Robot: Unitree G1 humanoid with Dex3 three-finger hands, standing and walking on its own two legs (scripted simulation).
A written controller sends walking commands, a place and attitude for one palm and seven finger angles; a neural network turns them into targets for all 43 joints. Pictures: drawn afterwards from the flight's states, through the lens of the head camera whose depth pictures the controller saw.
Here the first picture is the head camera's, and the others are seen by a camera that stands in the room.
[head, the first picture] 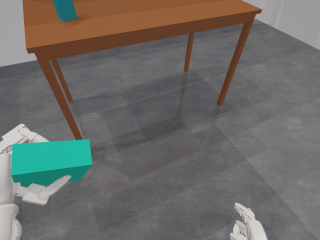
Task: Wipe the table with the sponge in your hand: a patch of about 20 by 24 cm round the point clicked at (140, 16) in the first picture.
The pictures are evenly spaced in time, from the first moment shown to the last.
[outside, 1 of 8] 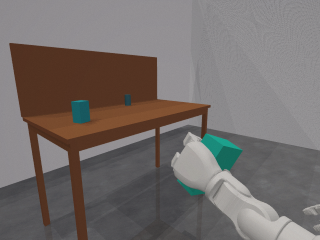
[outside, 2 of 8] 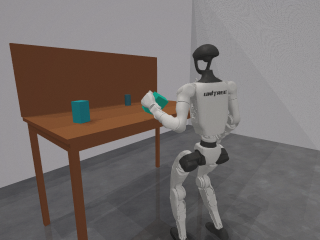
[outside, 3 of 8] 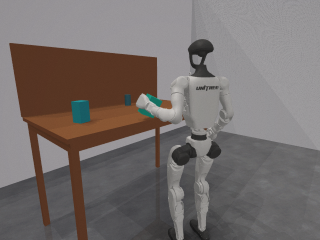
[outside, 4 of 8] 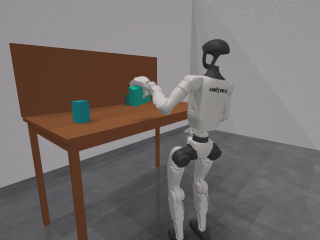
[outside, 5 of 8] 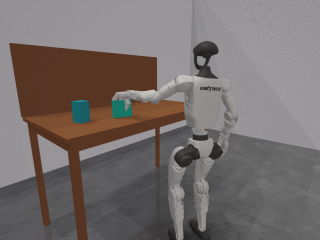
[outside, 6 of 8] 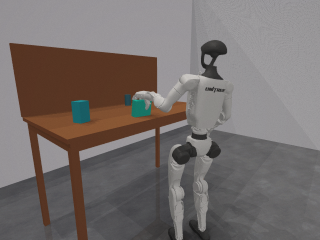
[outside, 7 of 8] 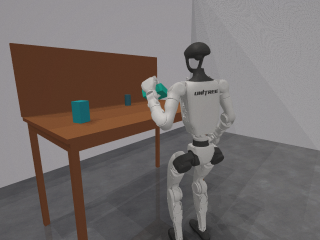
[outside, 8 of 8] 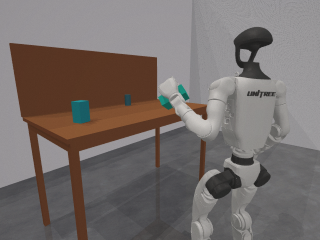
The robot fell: no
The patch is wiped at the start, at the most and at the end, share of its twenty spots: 0.00 0.85 0.85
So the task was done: no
